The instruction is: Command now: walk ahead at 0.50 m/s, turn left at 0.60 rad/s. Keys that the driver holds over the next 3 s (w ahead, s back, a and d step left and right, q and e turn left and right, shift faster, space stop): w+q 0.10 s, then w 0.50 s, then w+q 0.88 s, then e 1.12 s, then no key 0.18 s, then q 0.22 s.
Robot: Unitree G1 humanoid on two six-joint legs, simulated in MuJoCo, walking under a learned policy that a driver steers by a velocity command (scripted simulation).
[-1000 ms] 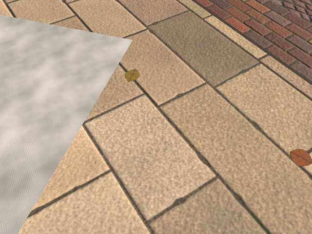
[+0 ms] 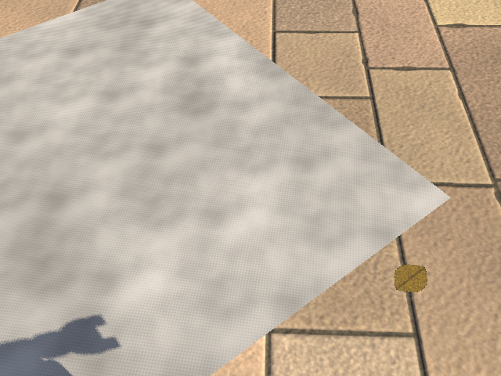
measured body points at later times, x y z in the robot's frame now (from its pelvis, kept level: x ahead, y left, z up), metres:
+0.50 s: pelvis +0.28 +0.08 +0.00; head +0.30 +0.09 +0.45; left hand +0.40 +0.37 -0.10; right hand +0.38 -0.18 -0.11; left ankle +0.23 +0.15 -0.74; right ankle +0.44 -0.08 -0.67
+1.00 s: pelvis +0.57 +0.07 +0.00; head +0.59 +0.08 +0.45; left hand +0.54 +0.35 -0.12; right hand +0.78 -0.15 -0.11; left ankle +0.59 +0.25 -0.67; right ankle +0.58 -0.03 -0.74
